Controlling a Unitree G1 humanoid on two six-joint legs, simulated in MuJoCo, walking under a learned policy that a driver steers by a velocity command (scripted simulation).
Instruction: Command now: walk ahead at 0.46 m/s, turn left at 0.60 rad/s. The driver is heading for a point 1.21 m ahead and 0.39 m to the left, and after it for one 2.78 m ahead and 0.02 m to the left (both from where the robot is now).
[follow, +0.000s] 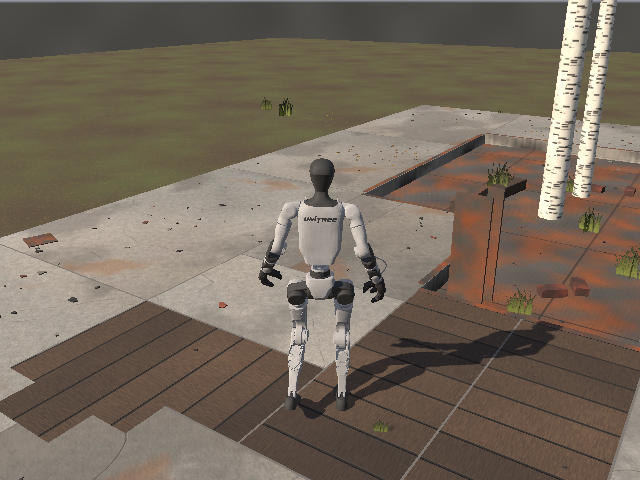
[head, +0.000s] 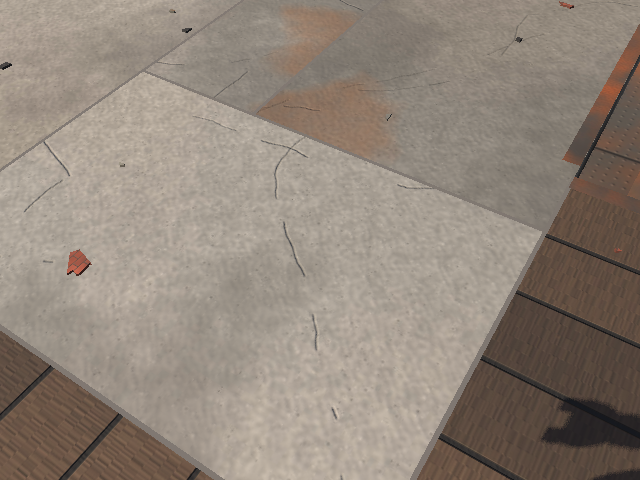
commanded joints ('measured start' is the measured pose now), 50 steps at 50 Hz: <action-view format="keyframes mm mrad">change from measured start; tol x32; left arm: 1 70 102 25 -25 9 3 18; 50 100 100 3 -68 13 6 -4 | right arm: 1 -76 -105 -33 -99 -3 -19 10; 50 -107 -90 -16 -38 -24 -59 16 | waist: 1 62 -155 47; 15 77 -117 78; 21 -99 124 -412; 50 46 -106 7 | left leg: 1 -374 122 -16 91 118 -10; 18 167 -47 240 -501 332 138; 21 805 358 -717 -735 17 402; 30 122 157 -175 -857 545 283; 43 261 130 -171 -489 636 127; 45 -245 -86 -22 110 -123 7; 50 -316 109 16 80 115 3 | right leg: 1 260 -292 307 -266 -34 -130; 13 284 -275 -94 -298 422 -120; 18 289 -271 -183 196 987 -61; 19 62 -234 -178 478 702 -26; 20 -366 -28 -106 854 -322 27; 21 -451 -8 119 960 -363 16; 35 -198 -60 46 147 368 93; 43 81 -73 56 5 199 -60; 45 625 -411 718 -98 -65 -283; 50 218 -271 399 -240 41 -197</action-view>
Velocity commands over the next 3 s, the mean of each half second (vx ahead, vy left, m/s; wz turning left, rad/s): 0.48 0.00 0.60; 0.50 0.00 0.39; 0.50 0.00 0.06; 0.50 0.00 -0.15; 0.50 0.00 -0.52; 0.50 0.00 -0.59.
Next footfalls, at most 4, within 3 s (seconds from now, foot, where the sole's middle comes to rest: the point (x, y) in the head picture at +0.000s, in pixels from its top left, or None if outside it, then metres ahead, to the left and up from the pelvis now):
0.38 left None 0.36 0.17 -0.77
0.86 right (301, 394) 0.70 0.08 -0.77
1.40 left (156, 343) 0.84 0.43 -0.77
1.92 right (202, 229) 1.21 0.35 -0.77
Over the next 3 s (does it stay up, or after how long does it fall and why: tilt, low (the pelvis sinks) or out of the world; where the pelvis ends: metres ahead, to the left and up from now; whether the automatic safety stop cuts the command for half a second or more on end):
stays up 1.57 0.46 -0.02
